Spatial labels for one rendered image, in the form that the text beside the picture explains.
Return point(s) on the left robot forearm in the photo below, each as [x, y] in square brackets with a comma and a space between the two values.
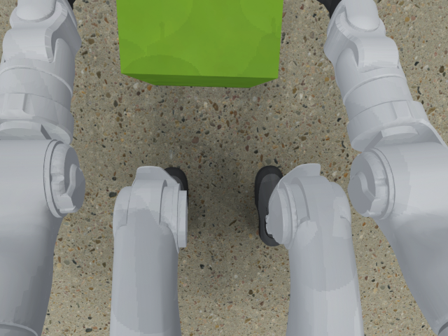
[37, 72]

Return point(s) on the robot left foot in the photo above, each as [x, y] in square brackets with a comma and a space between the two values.
[179, 176]

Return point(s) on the robot left upper arm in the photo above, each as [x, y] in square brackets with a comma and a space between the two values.
[40, 183]

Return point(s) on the carton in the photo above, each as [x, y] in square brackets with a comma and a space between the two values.
[201, 43]

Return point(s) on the robot right shin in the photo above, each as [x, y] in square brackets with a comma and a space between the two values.
[310, 169]

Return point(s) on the right robot hand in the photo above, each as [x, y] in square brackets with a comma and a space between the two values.
[330, 5]

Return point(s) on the robot right upper arm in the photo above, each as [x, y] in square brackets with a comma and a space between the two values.
[404, 188]

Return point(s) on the right robot forearm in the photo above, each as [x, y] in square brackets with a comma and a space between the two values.
[371, 81]

